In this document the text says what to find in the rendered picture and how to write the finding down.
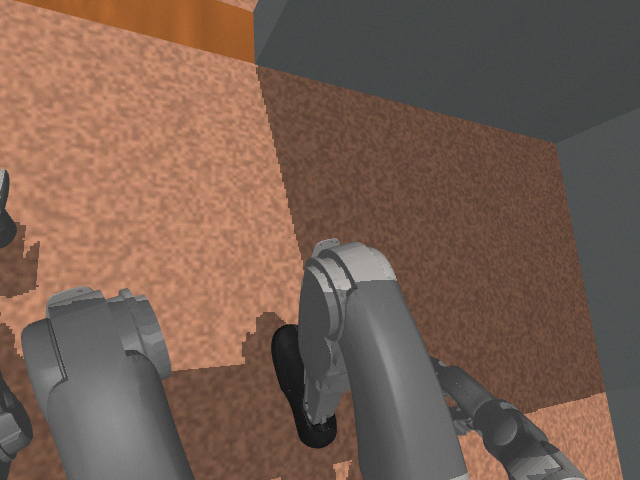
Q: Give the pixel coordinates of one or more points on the right robot foot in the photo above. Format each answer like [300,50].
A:
[289,369]

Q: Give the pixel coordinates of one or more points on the right robot arm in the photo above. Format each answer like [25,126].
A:
[519,445]

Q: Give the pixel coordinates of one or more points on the left robot arm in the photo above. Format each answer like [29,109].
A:
[15,428]

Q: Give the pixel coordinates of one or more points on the right robot hand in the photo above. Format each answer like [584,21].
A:
[468,394]

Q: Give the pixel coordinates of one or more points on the can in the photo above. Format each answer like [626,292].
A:
[8,235]

